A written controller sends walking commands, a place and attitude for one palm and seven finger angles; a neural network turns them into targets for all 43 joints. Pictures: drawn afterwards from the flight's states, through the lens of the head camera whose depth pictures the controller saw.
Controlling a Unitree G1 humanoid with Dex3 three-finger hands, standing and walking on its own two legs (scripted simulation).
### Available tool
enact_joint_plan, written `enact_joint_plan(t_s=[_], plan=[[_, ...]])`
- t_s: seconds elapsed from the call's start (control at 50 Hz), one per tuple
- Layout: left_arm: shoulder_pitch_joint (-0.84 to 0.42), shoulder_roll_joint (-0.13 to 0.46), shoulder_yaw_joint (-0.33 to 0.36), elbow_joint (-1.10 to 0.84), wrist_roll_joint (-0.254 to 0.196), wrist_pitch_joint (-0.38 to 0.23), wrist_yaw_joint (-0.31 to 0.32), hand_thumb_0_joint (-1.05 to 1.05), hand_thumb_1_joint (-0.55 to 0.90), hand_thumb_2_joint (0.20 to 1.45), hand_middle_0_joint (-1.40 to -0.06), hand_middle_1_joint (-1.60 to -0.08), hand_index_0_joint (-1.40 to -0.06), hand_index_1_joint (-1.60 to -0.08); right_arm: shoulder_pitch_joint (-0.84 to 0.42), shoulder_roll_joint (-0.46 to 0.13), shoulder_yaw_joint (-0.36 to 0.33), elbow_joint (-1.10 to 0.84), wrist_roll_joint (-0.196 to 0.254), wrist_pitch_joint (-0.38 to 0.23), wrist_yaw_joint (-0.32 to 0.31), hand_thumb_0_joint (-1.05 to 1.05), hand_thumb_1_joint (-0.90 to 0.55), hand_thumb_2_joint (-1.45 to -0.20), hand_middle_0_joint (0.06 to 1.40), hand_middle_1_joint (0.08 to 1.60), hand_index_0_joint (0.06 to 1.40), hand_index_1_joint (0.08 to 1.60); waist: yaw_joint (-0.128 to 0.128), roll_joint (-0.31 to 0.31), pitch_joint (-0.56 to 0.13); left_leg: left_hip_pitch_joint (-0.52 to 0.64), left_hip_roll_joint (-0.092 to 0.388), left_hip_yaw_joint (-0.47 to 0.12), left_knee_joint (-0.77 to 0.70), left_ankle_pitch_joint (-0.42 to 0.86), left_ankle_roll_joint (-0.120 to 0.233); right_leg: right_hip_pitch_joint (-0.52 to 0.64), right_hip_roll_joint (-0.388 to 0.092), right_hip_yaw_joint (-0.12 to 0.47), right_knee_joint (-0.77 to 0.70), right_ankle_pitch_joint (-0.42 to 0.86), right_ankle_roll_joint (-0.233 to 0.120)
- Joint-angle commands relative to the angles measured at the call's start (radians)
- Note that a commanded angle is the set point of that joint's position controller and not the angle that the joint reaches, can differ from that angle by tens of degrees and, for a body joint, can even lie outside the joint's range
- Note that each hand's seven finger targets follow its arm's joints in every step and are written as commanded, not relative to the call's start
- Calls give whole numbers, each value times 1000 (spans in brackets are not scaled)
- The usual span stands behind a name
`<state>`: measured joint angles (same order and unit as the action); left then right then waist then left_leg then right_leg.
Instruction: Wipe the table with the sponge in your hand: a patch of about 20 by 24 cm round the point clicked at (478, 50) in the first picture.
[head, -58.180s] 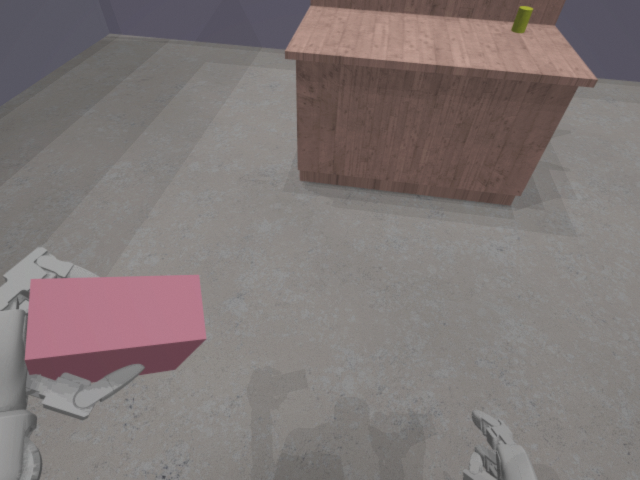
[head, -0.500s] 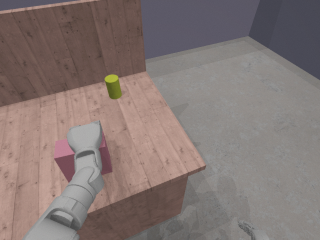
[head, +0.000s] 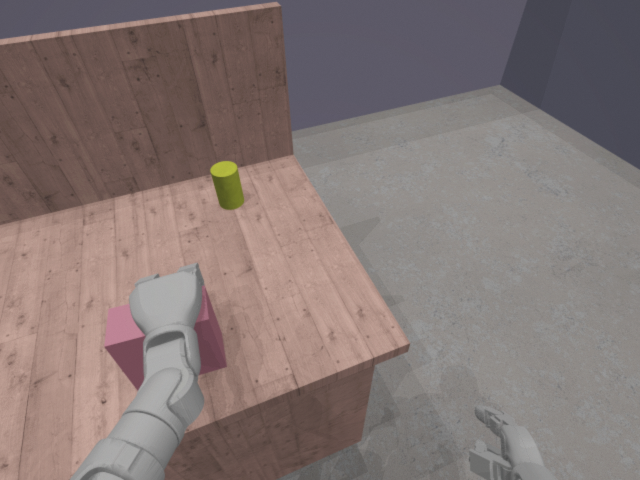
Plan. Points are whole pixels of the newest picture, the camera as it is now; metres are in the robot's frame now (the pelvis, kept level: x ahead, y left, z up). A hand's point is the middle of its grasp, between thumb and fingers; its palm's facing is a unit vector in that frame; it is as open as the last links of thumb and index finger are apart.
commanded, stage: wipe back along the third lane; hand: left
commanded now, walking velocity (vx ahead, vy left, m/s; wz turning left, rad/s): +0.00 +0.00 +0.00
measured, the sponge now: (175, 348) +0.30 +0.26 -0.05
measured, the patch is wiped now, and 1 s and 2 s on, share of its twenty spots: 0.90 0.90 0.90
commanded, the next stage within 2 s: slide back across to the middle lane in 0.64 s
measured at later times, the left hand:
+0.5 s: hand (182, 322) +0.31 +0.24 +0.01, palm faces -0.02 -0.04 -1.00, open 10.4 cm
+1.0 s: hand (177, 328) +0.30 +0.24 +0.01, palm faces -0.01 -0.06 -1.00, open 10.4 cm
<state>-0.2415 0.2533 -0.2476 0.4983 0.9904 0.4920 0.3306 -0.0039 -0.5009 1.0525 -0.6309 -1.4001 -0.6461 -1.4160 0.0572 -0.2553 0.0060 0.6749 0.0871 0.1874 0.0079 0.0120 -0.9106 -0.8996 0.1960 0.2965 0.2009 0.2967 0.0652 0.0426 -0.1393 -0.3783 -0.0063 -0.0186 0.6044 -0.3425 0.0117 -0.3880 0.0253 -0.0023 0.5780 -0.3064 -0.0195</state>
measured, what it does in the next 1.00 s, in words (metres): stands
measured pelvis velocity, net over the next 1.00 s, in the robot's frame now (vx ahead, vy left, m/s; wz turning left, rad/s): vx -0.01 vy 0.00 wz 0.00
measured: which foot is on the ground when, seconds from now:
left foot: down 0.00-1.00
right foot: down 0.00-1.00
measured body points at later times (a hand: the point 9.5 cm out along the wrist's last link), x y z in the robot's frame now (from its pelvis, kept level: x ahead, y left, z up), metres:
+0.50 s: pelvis -0.01 +0.01 +0.00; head +0.00 -0.01 +0.45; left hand +0.31 +0.24 +0.06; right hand +0.19 -0.22 -0.11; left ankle -0.03 +0.11 -0.73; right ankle -0.01 -0.11 -0.73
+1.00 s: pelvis -0.01 +0.00 +0.00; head -0.01 -0.02 +0.45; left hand +0.30 +0.24 +0.06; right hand +0.20 -0.23 -0.10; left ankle -0.03 +0.11 -0.73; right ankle -0.01 -0.11 -0.73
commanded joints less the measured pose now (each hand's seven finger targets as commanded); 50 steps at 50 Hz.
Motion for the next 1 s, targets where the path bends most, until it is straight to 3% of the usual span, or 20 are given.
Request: enact_joint_plan(t_s=[0.0,0.14,0.26,0.3,0.34,0.38,0.4,0.42,0.46,0.5,0.54,0.6,0.68,0.7,0.72,0.78,0.8,0.86,0.9,0.98], plan=[[-27,45,21,-22,-23,13,-49,0,100,1300,-1200,-1600,-1200,-1600,-136,-117,-43,-145,1,-45,-5,0,-900,-900,200,300,200,300,-3,-120,-130,31,-30,5,-51,312,14,148,10,22,-48,439,-59],[-8,12,-14,-33,-21,28,-45,0,100,1300,-1200,-1600,-1200,-1600,-140,-112,-42,-152,1,-47,-3,0,-900,-900,200,300,200,300,-2,-117,-140,41,-28,7,-46,321,13,143,9,-1,-38,422,-56],[-81,12,-23,-14,-18,44,-51,0,100,1300,-1200,-1600,-1200,-1600,-138,-117,-40,-144,1,-45,-9,0,-900,-900,200,300,200,300,-12,-125,-121,30,-27,3,-54,276,16,114,11,-7,-47,348,-56],[-95,66,30,-8,-15,41,-49,0,100,1300,-1200,-1600,-1200,-1600,-143,-123,-41,-138,-1,-43,-12,0,-900,-900,200,300,200,300,-1,-118,-132,26,-23,-4,-61,269,13,114,14,2,-48,325,-61],[-70,-2,-32,3,-15,37,-51,0,100,1300,-1200,-1600,-1200,-1600,-136,-114,-39,-144,1,-46,-8,0,-900,-900,200,300,200,300,-9,-124,-123,30,-24,1,-54,273,14,101,14,-16,-41,323,-58],[-79,-17,-48,7,-7,30,-52,0,100,1300,-1200,-1600,-1200,-1600,-135,-116,-41,-142,-1,-46,-5,0,-900,-900,200,300,200,300,-12,-126,-125,25,-22,-3,-51,265,13,88,15,-15,-39,308,-60],[-77,12,-10,2,-9,29,-49,0,100,1300,-1200,-1600,-1200,-1600,-143,-117,-44,-143,-2,-46,-4,0,-900,-900,200,300,200,300,1,-110,-130,24,-20,-8,-54,272,12,88,19,-9,-38,306,-65],[-90,-14,-48,1,-8,30,-50,0,100,1300,-1200,-1600,-1200,-1600,-135,-116,-41,-142,-1,-46,-4,0,-900,-900,200,300,200,300,-12,-117,-135,28,-22,-4,-53,257,15,88,16,-18,-37,291,-60],[-99,-34,-60,14,-6,31,-47,0,100,1300,-1200,-1600,-1200,-1600,-133,-115,-44,-140,-2,-46,-2,0,-900,-900,200,300,200,300,-14,-125,-127,24,-19,-4,-48,255,14,73,18,-21,-35,284,-61],[-113,-5,-30,5,-9,32,-44,0,100,1300,-1200,-1600,-1200,-1600,-144,-118,-44,-141,-2,-44,-1,0,-900,-900,200,300,200,300,-4,-101,-136,20,-19,-8,-52,250,13,72,20,-11,-36,277,-66],[-135,-44,-76,24,-4,33,-44,0,100,1300,-1200,-1600,-1200,-1600,-135,-114,-44,-136,-1,-42,-1,0,-900,-900,200,300,200,300,-20,-118,-124,23,-16,-7,-48,234,13,50,19,-27,-32,247,-62],[-119,-24,-42,22,-13,32,-42,0,100,1300,-1200,-1600,-1200,-1600,-145,-116,-46,-138,-3,-42,2,0,-900,-900,200,300,200,300,-2,-109,-140,17,-17,-11,-47,243,14,63,21,-15,-31,264,-67],[-111,-71,-95,25,-20,33,-43,0,100,1300,-1200,-1600,-1200,-1600,-143,-113,-45,-140,-1,-37,5,0,-900,-900,200,300,200,300,-16,-127,-131,15,-18,-3,-40,235,16,61,16,-22,-30,271,-61],[-120,-36,-55,20,-24,34,-43,0,100,1300,-1200,-1600,-1200,-1600,-151,-114,-45,-142,0,-36,5,0,-900,-900,200,300,200,300,-6,-121,-131,6,-18,-11,-46,224,16,61,19,-14,-33,256,-65],[-139,-46,-76,22,-19,34,-42,0,100,1300,-1200,-1600,-1200,-1600,-141,-115,-44,-138,-1,-33,3,0,-900,-900,200,300,200,300,-19,-120,-129,13,-20,-5,-41,220,17,59,16,-20,-30,254,-61],[-124,4,-31,1,-23,37,-41,0,100,1300,-1200,-1600,-1200,-1600,-149,-113,-41,-147,2,-31,-5,0,-900,-900,200,300,200,300,-7,-126,-133,14,-25,-2,-50,213,20,88,12,-12,-44,252,-57],[-128,67,34,-16,-26,37,-38,0,100,1300,-1200,-1600,-1200,-1600,-156,-118,-41,-146,0,-31,-8,0,-900,-900,200,300,200,300,8,-109,-147,13,-24,-9,-58,213,19,101,14,-1,-47,249,-62],[-106,69,26,-61,-21,29,-40,0,100,1300,-1200,-1600,-1200,-1600,-154,-111,-39,-156,1,-33,-15,0,-900,-900,200,300,200,300,4,-104,-160,37,-30,-1,-57,243,23,142,9,2,-49,299,-57],[-63,131,86,-83,-22,27,-40,0,100,1300,-1200,-1600,-1200,-1600,-163,-115,-37,-161,1,-36,-16,0,-900,-900,200,300,200,300,23,-92,-163,42,-31,-8,-67,257,21,162,11,18,-57,319,-60],[-42,166,102,-133,-15,16,-43,0,100,1300,-1200,-1600,-1200,-1600,-156,-113,-34,-166,1,-43,-20,0,-900,-900,200,300,200,300,15,-99,-132,52,-34,-2,-80,255,25,185,10,26,-72,332,-55]])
